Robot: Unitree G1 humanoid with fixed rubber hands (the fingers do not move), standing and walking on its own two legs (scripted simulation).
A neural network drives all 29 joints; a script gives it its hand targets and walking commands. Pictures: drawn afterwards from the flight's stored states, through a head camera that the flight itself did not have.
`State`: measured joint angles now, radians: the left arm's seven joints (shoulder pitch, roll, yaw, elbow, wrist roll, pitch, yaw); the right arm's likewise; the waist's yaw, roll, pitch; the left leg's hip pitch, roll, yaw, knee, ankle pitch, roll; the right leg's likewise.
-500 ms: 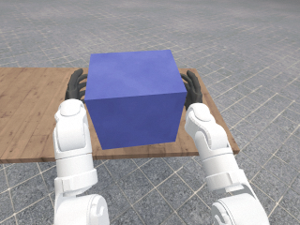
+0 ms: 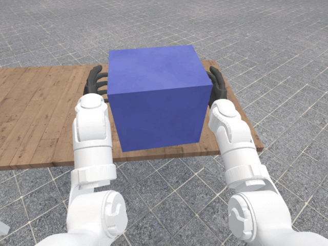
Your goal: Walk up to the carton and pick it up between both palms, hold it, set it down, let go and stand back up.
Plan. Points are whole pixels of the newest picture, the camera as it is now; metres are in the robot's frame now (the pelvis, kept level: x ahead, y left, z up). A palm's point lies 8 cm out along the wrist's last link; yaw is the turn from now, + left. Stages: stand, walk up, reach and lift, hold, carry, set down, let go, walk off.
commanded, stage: hold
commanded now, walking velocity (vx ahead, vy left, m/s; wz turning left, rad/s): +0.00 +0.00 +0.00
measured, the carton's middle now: (156, 99) +0.40 +0.02 +0.17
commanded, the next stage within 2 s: none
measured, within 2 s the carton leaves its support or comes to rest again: neither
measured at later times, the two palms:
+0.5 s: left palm (81, 101) +0.36 +0.18 +0.21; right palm (211, 100) +0.37 -0.10 +0.19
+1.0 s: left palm (92, 99) +0.38 +0.17 +0.19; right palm (214, 96) +0.39 -0.12 +0.18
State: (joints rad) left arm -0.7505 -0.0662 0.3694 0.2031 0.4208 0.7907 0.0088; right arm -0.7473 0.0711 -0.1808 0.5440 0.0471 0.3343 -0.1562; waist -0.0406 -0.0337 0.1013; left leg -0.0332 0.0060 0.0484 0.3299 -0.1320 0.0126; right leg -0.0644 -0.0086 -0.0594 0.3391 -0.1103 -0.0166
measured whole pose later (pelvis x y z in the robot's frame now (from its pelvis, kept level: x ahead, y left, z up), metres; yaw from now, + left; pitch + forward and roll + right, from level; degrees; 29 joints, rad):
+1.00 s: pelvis +0.02 -0.01 +0.00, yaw +3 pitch -10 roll +0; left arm -0.69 -0.05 0.36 0.15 0.39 0.78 0.00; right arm -0.69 0.08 -0.11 0.51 0.11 0.27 -0.21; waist -0.08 -0.06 0.09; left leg -0.01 0.01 -0.01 0.33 -0.14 -0.01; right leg -0.01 0.00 -0.12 0.30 -0.13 -0.03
